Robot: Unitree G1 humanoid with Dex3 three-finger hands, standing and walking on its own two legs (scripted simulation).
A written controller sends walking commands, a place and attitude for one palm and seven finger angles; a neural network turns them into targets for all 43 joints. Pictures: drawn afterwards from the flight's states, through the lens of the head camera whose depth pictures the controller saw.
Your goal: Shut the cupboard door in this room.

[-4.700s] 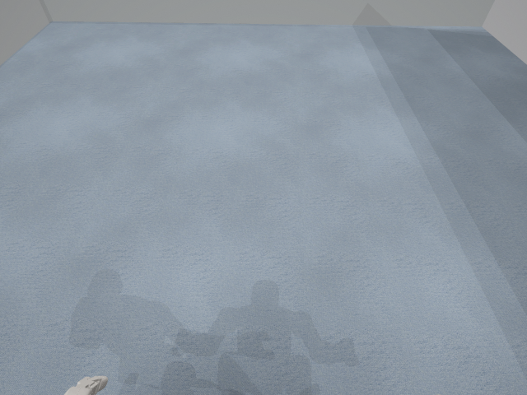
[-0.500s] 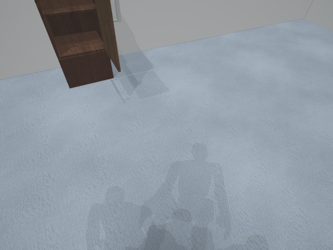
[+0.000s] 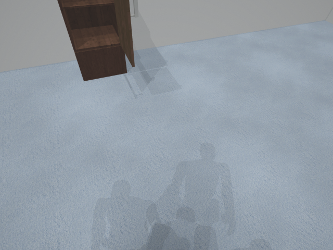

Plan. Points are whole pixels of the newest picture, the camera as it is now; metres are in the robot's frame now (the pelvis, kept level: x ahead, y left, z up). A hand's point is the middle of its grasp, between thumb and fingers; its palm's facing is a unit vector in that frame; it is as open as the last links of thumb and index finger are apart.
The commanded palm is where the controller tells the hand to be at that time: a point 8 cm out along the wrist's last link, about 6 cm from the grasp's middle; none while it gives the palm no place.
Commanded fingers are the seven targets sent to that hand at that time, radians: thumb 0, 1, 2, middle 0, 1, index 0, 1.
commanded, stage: turn or walk to find it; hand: left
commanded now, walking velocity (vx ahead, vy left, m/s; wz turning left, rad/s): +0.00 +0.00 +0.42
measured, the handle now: (132, 3) +1.46 +0.31 -0.01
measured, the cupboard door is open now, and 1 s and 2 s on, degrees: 91 91 91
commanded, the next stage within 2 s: stand and wait in 0.32 s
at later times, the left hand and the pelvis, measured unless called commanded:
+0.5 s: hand out of the picture +0.02 +0.17 -0.14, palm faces +0.22 -0.93 -0.29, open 7.3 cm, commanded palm none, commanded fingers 0.00 0.90 0.90 -0.20 -0.30 -0.20 -0.30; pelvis -0.02 -0.04 +0.01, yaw +13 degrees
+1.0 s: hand out of the picture -0.09 +0.15 -0.17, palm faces +0.35 -0.91 -0.20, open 7.3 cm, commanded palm none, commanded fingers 0.00 0.90 0.90 -0.20 -0.30 -0.20 -0.30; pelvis -0.02 -0.01 +0.01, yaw +17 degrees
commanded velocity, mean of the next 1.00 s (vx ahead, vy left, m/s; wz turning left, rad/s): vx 0.08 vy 0.00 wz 0.19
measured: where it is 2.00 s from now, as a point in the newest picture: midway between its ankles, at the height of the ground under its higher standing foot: outside the picture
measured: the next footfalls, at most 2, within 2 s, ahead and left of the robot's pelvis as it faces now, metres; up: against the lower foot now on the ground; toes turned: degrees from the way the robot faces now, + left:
right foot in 0.30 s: +0.02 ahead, -0.14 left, +0.00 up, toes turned +8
left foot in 0.66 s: -0.04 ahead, +0.11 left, +0.00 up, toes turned +16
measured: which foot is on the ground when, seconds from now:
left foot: down 0.00-0.30, up 0.32-0.64, down 0.66-0.90, up 0.92-1.00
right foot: down 0.00-0.02, up 0.04-0.28, down 0.30-1.00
